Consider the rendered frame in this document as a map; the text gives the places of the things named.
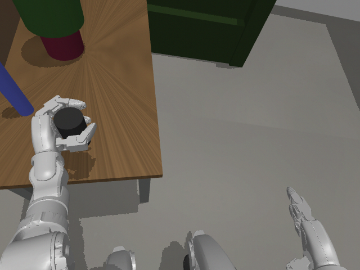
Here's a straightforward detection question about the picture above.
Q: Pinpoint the left robot hand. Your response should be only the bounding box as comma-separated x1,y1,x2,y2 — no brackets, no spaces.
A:
31,95,97,154

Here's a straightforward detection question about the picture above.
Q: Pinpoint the coffee table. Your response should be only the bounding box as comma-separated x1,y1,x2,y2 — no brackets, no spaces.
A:
0,0,163,203

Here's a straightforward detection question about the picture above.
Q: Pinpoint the right robot hand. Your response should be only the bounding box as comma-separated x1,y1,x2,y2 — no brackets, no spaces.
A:
286,186,340,270

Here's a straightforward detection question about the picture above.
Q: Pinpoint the potted plant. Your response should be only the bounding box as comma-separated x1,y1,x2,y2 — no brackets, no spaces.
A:
12,0,84,61

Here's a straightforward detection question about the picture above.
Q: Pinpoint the armchair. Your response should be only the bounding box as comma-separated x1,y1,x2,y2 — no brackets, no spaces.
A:
147,0,277,68

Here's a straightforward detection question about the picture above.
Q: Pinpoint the left robot arm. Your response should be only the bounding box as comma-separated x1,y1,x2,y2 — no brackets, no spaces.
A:
0,151,75,270

